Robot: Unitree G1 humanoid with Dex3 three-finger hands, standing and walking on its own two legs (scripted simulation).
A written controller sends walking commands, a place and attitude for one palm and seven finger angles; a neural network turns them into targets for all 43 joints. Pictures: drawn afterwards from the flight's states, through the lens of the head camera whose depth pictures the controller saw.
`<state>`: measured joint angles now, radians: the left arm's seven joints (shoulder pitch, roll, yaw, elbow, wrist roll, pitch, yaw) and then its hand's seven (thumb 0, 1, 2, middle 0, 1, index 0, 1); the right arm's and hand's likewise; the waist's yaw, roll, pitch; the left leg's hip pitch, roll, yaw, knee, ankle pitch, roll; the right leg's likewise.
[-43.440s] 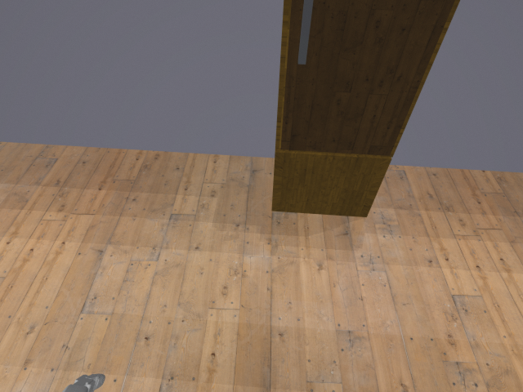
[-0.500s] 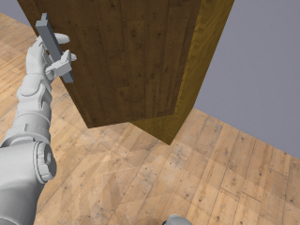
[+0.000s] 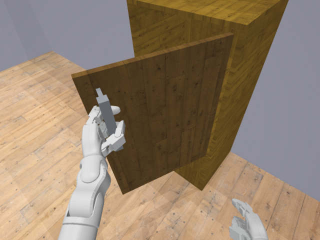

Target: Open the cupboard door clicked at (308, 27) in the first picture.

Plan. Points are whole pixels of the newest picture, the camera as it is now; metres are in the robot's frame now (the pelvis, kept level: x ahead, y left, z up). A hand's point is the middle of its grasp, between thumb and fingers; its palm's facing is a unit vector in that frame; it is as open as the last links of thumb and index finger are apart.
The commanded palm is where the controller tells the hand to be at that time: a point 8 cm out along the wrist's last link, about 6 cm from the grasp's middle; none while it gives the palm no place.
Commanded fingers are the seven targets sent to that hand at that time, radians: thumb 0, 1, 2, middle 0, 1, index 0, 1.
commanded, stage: pull the door open along its arc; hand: left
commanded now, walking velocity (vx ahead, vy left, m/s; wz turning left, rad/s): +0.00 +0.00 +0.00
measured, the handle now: (109, 121) +0.37 +0.15 +0.13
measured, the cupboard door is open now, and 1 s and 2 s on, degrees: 67 74 75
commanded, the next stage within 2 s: open thumb and fingers to let go in 0.22 s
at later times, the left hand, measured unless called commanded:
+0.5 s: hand (134, 147) +0.29 +0.07 +0.13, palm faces +0.40 -0.91 -0.01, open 6.5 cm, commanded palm +0.25 +0.11 +0.12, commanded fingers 0.00 0.20 0.60 -0.35 -1.27 -0.35 -1.27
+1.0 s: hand (135, 146) +0.29 +0.07 +0.13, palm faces +0.37 -0.93 -0.01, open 14.2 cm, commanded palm +0.25 +0.11 +0.12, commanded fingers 0.00 -0.50 0.30 -0.19 -0.55 -0.19 -0.55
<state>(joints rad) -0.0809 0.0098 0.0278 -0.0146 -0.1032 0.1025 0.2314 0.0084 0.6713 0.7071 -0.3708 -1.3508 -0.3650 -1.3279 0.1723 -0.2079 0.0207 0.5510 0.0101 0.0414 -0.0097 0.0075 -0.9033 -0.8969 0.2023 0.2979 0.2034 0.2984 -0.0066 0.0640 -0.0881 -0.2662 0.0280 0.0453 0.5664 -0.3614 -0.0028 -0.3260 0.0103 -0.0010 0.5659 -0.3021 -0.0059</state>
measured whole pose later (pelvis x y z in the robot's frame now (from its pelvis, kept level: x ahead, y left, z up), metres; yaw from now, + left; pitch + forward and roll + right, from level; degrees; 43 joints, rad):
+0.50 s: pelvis -0.01 -0.02 +0.00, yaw +4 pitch -2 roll +0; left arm -0.05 -0.11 -0.18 -0.07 0.03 0.19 0.51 0.02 0.60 0.76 -0.36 -1.31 -0.36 -1.32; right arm 0.16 -0.19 0.02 0.65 -0.04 0.10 -0.04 0.01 -0.90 -0.90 0.20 0.30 0.20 0.30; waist 0.02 0.07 -0.02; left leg -0.19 0.03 -0.03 0.55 -0.34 -0.03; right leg -0.22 0.00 -0.08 0.56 -0.31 -0.03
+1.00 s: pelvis -0.05 +0.00 +0.00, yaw +3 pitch -3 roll +0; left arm -0.25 -0.15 -0.17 0.20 0.04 0.12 0.58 0.00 -0.46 0.32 -0.28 -0.99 -0.28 -0.99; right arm 0.14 -0.17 0.02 0.68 -0.04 0.06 -0.03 0.01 -0.90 -0.90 0.20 0.30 0.20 0.30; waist 0.02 0.04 0.00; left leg -0.21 0.00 0.00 0.55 -0.29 0.01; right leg -0.24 -0.02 -0.05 0.53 -0.24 0.00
